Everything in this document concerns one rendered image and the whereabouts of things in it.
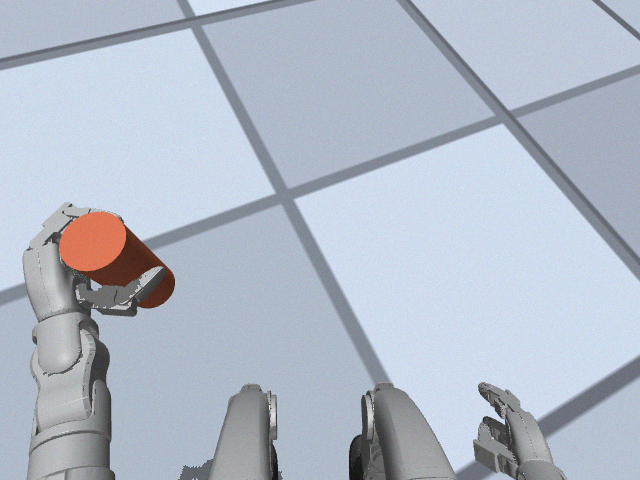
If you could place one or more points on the right robot arm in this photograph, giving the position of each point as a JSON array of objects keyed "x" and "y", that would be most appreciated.
[{"x": 539, "y": 470}]

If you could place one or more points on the left robot hand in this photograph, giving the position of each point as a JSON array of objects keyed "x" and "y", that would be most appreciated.
[{"x": 53, "y": 287}]

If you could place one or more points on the can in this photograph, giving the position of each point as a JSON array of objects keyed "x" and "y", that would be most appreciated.
[{"x": 101, "y": 247}]

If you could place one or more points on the left robot arm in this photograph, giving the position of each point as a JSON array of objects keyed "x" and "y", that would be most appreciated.
[{"x": 71, "y": 430}]

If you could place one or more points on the right robot hand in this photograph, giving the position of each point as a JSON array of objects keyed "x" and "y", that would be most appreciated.
[{"x": 518, "y": 441}]

